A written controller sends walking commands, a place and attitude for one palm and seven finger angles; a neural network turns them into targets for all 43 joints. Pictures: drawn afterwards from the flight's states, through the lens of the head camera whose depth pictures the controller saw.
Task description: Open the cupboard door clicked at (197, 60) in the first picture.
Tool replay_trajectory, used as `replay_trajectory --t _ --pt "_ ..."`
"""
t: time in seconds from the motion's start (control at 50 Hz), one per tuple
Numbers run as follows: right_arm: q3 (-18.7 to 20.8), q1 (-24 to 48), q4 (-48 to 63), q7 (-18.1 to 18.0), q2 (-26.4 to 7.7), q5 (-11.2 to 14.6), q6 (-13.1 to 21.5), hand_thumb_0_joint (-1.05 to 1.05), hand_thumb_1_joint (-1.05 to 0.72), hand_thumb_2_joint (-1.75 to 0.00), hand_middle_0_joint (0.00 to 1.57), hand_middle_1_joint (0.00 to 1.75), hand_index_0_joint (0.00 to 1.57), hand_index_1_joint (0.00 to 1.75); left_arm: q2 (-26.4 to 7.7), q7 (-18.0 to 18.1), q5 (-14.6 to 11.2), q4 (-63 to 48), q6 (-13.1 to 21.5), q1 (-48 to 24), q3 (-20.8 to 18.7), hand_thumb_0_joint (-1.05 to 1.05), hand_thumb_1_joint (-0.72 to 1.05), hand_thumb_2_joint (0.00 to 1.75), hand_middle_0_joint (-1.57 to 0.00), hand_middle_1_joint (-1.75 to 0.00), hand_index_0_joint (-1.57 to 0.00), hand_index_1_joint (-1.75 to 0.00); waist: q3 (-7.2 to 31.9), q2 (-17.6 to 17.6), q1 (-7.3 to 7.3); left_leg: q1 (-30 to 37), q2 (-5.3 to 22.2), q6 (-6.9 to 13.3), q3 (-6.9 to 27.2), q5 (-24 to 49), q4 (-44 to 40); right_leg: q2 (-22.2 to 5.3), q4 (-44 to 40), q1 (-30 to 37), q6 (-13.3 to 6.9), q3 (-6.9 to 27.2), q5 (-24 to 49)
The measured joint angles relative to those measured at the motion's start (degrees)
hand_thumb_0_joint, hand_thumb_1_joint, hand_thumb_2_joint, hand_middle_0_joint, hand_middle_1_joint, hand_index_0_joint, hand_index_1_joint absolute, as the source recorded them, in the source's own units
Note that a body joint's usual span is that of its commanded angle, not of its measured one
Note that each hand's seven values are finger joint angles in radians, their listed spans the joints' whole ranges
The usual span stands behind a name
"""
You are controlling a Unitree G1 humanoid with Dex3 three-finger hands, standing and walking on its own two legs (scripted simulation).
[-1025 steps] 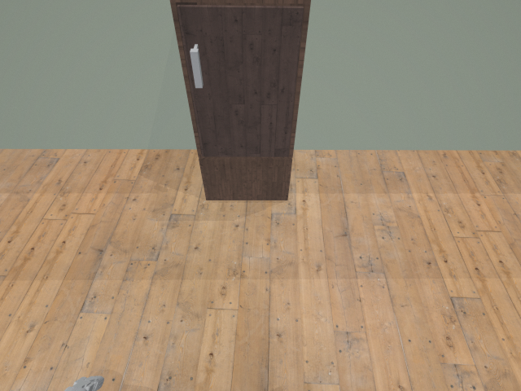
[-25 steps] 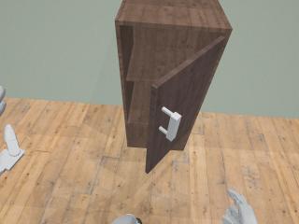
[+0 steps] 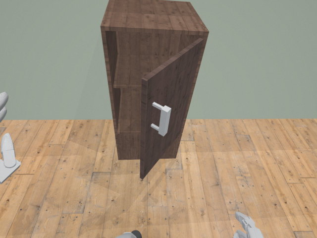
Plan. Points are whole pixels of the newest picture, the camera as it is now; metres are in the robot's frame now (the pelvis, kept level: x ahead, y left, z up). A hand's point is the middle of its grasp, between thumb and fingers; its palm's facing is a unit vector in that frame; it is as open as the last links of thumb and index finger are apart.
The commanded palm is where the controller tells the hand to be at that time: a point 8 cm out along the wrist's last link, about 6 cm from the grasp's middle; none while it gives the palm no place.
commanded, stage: stop stepping back and stand still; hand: left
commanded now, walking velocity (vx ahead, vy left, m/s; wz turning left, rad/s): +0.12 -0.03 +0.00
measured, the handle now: (159, 118) +0.50 +0.00 +0.00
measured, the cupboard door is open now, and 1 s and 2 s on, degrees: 51 51 51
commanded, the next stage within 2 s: let the arm hang, fingers relaxed in 0.86 s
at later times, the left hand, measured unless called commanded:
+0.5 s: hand out of the picture +0.16 +0.34 +0.18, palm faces +0.50 -0.76 -0.42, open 7.4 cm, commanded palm +0.10 +0.36 +0.20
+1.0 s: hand out of the picture +0.15 +0.33 +0.14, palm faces +0.35 -0.79 -0.50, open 7.4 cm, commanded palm none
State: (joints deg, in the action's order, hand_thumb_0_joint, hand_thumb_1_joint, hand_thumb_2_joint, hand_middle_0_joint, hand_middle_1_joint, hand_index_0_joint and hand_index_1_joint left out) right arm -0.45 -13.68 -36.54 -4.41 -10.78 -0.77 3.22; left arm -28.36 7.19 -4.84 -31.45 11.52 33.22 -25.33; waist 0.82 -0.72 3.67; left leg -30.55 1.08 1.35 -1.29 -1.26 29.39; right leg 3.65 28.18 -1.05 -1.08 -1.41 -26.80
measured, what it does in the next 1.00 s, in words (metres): steps on the spot: left foot, then right foot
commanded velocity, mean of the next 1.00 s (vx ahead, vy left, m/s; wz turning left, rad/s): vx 0.00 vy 0.00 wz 0.00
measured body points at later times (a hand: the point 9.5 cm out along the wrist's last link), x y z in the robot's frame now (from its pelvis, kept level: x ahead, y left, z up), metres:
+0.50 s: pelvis -0.03 +0.06 +0.01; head -0.03 +0.07 +0.46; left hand +0.13 +0.38 +0.21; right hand +0.13 -0.17 -0.08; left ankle +0.00 +0.16 -0.72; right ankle -0.09 -0.07 -0.72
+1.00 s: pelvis -0.06 +0.07 +0.02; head -0.05 +0.05 +0.47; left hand +0.13 +0.37 +0.17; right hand +0.08 -0.19 -0.09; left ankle +0.00 +0.16 -0.72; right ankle -0.09 -0.03 -0.72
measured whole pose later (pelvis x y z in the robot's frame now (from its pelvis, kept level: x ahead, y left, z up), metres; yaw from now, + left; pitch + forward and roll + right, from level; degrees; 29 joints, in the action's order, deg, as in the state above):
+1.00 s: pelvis -0.06 +0.07 +0.02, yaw +0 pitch +0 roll -1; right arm 0.9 -13.9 -41.2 -2.3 -14.6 -0.2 7.4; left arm -21.8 6.7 -0.2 -15.6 10.0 27.3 -18.9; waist 0.4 -3.3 -0.1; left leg -19.1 -0.8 1.9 -0.2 -8.7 27.4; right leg 2.7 25.2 -9.8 -1.8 -2.1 -15.8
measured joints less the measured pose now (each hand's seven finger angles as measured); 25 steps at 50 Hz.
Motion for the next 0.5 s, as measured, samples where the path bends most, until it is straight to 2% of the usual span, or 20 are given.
replay_trajectory --t 0.04,0.08,0.14,0.18,0.2,0.24,0.26,0.28,0.3,0.34,0.36,0.38,0.4,0.46,0.5 --pt "0.43 -2.19 -0.38 -0.44 -0.85 -0.07 0.03 0.02 -0.90 -0.90 0.20 0.30 0.20 0.30 0.07 0.45 0.00 0.21 -0.52 1.55 -0.71 0.01 0.89 0.90 -0.21 -0.30 -0.21 -0.30 0.90 0.09 0.06 -0.75 -0.58 -1.75 0.41 -5.89 3.31 -0.51 0.31 0.44 -0.07 -0.13 -0.32" --pt "1.01 -4.08 -1.36 -0.83 -1.98 -0.12 0.49 0.02 -0.90 -0.90 0.20 0.30 0.20 0.30 0.66 0.95 0.37 -0.12 -0.78 2.25 -1.02 0.01 0.89 0.90 -0.21 -0.30 -0.21 -0.30 1.30 -0.16 -0.71 -1.05 -0.99 -2.49 1.06 -9.57 6.68 -0.59 1.20 1.11 0.55 0.30 -0.68" --pt "1.77 -5.56 -3.44 -1.52 -3.10 0.02 1.59 0.02 -0.90 -0.90 0.20 0.30 0.20 0.30 2.01 1.30 1.01 0.31 -0.89 -0.61 -0.70 0.01 0.89 0.90 -0.21 -0.30 -0.21 -0.30 0.70 -0.15 -1.53 0.04 -1.72 -0.65 1.22 -5.25 7.79 -0.98 4.11 1.92 1.69 0.47 -2.65" --pt "2.10 -4.74 -4.33 -1.65 -2.90 -0.09 2.37 0.02 -0.90 -0.90 0.20 0.30 0.20 0.30 3.29 1.48 1.22 1.91 -0.89 -4.41 -0.50 0.01 0.89 0.90 -0.21 -0.30 -0.21 -0.30 -0.27 0.03 -1.61 0.90 -2.40 1.05 0.94 -0.20 5.54 -0.77 7.40 0.42 0.78 1.32 -5.39" --pt "2.16 -3.73 -4.46 -1.50 -2.37 -0.18 2.70 0.02 -0.90 -0.90 0.20 0.30 0.20 0.30 3.79 1.56 1.27 2.92 -1.05 -6.43 -0.53 0.01 0.89 0.90 -0.21 -0.30 -0.21 -0.30 -1.06 0.21 -1.52 1.41 -2.78 1.06 0.82 1.12 3.54 -0.13 9.51 -1.20 0.20 1.75 -6.92" --pt "1.98 -1.55 -3.69 -0.68 -0.84 -0.39 3.34 0.02 -0.90 -0.90 0.20 0.30 0.20 0.30 3.70 1.36 1.02 4.14 -1.40 -8.90 -0.94 0.01 0.89 0.90 -0.21 -0.30 -0.21 -0.30 -2.70 0.55 -1.16 2.65 -3.37 -0.55 0.62 2.03 -1.86 1.67 10.96 -4.21 -1.01 1.02 -8.43" --pt "1.74 -0.76 -2.62 0.00 -0.08 -0.42 3.60 0.02 -0.90 -0.90 0.20 0.30 0.20 0.30 3.18 1.08 0.85 3.83 -1.48 -8.75 -1.23 0.01 0.89 0.90 -0.21 -0.30 -0.21 -0.30 -3.19 0.79 -0.93 2.76 -3.69 -1.50 0.23 0.70 -3.89 2.35 8.67 -4.87 -1.84 0.00 -8.53" --pt "1.45 -0.23 -1.32 0.75 0.36 -0.17 3.77 0.02 -0.90 -0.90 0.20 0.30 0.20 0.30 2.67 0.69 0.86 2.81 -1.39 -7.68 -1.35 0.01 0.89 0.90 -0.21 -0.30 -0.21 -0.30 -3.61 0.62 -0.25 1.79 -3.95 -2.46 -0.11 -3.87 -3.25 2.66 6.60 -5.25 -2.99 -0.08 -5.17" --pt "1.20 0.05 -0.41 1.49 0.67 0.03 3.59 0.02 -0.90 -0.90 0.20 0.30 0.20 0.30 2.16 0.27 0.91 1.03 -1.29 -5.68 -1.33 0.01 0.89 0.90 -0.21 -0.30 -0.21 -0.30 -3.47 0.72 -0.01 -0.73 -4.54 -3.40 -0.09 -8.88 2.66 1.97 5.54 -5.87 -3.35 -0.35 -0.88" --pt "0.68 0.09 -0.54 2.47 1.30 -0.01 2.47 0.02 -0.90 -0.90 0.20 0.30 0.20 0.30 1.97 -0.32 1.01 -2.37 -0.49 0.00 -1.56 0.01 0.89 0.90 -0.21 -0.30 -0.21 -0.30 -1.05 2.02 -1.92 -4.62 -5.51 -4.24 0.76 -13.41 19.83 0.26 4.58 -7.39 -3.17 1.29 3.91" --pt "0.44 -0.17 -0.94 2.44 1.60 -0.04 1.94 0.02 -0.90 -0.90 0.20 0.30 0.20 0.30 2.25 -0.30 1.22 -3.05 -0.02 2.15 -1.48 0.01 0.89 0.90 -0.21 -0.30 -0.21 -0.30 0.36 2.53 -2.99 -4.22 -5.14 -4.13 0.81 -14.62 24.17 -0.32 3.57 -7.53 -2.44 2.34 4.50" --pt "0.18 -0.58 -1.23 2.15 1.80 -0.08 1.73 0.02 -0.90 -0.90 0.20 0.30 0.20 0.30 2.57 -0.05 1.59 -2.90 0.40 3.28 -1.23 0.01 0.89 0.90 -0.21 -0.30 -0.21 -0.30 1.54 2.85 -3.87 -2.25 -4.29 -3.74 0.65 -15.78 24.21 -0.81 2.23 -7.35 -1.48 3.14 5.00" --pt "-0.07 -1.02 -1.40 1.70 1.77 -0.06 1.97 0.02 -0.90 -0.90 0.20 0.30 0.20 0.30 2.94 0.33 2.03 -1.98 0.76 3.31 -0.83 0.01 0.89 0.90 -0.21 -0.30 -0.21 -0.30 2.38 2.89 -4.54 0.82 -3.26 -3.20 0.53 -16.35 20.77 -1.22 1.11 -7.16 -0.72 3.53 5.47" --pt "0.03 -1.53 -1.09 0.26 -0.43 0.15 4.18 0.02 -0.90 -0.90 0.20 0.30 0.20 0.30 4.94 1.48 2.92 2.53 0.53 -1.44 1.07 0.01 0.89 0.90 -0.21 -0.30 -0.21 -0.30 2.73 -0.40 -5.15 10.95 -0.18 -1.43 2.41 -13.62 4.61 -1.01 1.56 -7.80 0.89 1.87 5.13" --pt "0.40 0.73 -2.33 -0.26 -0.60 0.41 4.32 0.02 -0.90 -0.90 0.20 0.30 0.20 0.30 6.02 1.85 3.14 6.26 -0.41 -6.30 1.66 0.01 0.89 0.90 -0.21 -0.30 -0.21 -0.30 0.37 0.37 -5.75 11.40 -2.04 0.08 1.86 -14.11 3.77 -2.91 2.61 -8.10 1.75 2.11 6.43"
